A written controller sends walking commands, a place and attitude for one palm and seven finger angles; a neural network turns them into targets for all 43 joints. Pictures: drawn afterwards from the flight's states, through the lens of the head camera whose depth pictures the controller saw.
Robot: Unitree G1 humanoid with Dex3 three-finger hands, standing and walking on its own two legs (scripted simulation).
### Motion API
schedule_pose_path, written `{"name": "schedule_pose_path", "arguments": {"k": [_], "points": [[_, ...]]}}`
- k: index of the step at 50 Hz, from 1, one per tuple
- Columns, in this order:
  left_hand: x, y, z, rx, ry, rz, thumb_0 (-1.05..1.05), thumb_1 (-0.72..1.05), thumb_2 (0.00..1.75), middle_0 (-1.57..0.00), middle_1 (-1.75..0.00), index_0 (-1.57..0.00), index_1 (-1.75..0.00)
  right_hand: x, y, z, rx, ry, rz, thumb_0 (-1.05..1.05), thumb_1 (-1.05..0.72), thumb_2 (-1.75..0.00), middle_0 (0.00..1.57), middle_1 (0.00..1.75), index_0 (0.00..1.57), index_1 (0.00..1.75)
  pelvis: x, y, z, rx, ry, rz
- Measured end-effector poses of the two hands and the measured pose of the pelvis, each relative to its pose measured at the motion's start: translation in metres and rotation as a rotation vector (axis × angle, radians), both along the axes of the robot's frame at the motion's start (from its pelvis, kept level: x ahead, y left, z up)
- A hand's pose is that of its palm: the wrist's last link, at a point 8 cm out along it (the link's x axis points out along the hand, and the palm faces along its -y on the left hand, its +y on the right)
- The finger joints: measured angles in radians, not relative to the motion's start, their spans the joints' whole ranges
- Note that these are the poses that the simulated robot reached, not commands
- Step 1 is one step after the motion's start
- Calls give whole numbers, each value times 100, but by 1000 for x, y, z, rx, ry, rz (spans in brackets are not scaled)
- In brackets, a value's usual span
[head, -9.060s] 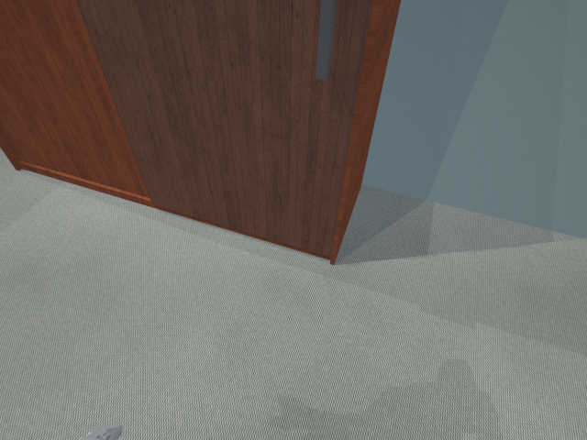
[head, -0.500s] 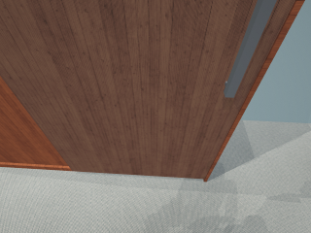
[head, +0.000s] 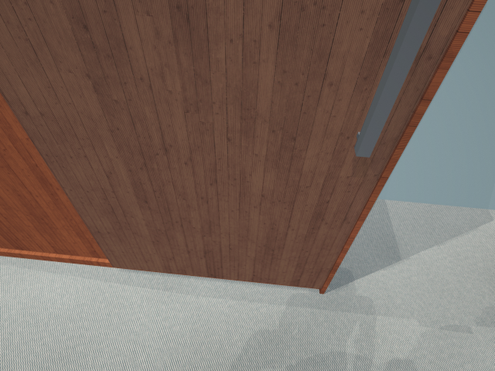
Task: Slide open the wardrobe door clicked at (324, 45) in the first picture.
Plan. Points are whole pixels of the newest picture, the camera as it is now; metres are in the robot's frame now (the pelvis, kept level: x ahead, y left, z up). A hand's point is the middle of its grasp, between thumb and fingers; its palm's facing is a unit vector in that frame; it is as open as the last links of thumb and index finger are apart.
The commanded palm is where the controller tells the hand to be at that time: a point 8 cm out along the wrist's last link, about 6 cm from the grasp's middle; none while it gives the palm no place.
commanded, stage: come to a stop and stand still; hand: right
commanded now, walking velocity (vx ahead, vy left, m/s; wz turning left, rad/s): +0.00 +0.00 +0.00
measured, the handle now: (387, 80) +0.55 -0.21 +0.22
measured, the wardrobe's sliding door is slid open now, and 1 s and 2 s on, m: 0.00 0.00 0.00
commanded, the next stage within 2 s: look again from close up in 0.36 s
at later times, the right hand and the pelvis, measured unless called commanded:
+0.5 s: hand out of the picture +0.04 -0.20 -0.16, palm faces +0.03 +0.97 -0.24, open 7.4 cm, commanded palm none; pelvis +0.01 -0.01 +0.00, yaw +0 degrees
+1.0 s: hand out of the picture +0.03 -0.17 -0.17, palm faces +0.03 +0.98 -0.21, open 7.4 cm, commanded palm none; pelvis +0.01 +0.01 +0.01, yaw +0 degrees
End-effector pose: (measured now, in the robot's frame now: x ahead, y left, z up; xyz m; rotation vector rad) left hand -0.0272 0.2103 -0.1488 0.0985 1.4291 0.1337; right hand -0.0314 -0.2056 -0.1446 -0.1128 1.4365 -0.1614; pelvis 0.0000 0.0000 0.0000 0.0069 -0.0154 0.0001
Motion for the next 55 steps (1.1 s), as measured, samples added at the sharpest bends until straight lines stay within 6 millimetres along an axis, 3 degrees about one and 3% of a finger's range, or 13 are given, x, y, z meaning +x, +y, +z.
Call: {"name": "schedule_pose_path", "arguments": {"k": [10, 19, 35, 55], "points": [[24, -18, -2, -17, -100, -20, 0, 91, 90, -20, -30, -20, -30, 40, -29, 7, -43, -113, 20, 1, -91, -90, 20, 30, 20, 30, 8, -13, 0, -14, -17, 0], [37, -8, -1, 5, -109, -33, 1, 92, 90, -20, -30, -20, -30, 63, -40, 15, -72, -153, 39, 1, -91, -90, 19, 30, 20, 30, 12, -14, 3, -20, -27, 5], [45, 21, 6, 52, -78, -47, 0, 91, 90, -20, -30, -20, -30, 59, -28, 11, -53, -108, 42, 1, -90, -90, 20, 30, 20, 30, 14, -2, 5, -20, -29, 5], [40, 21, 6, 28, -44, -46, 0, 91, 90, -20, -30, -20, -30, 54, -11, 8, -35, -96, 30, 1, -90, -90, 20, 30, 20, 30, 14, 11, 5, -16, -22, -2]]}}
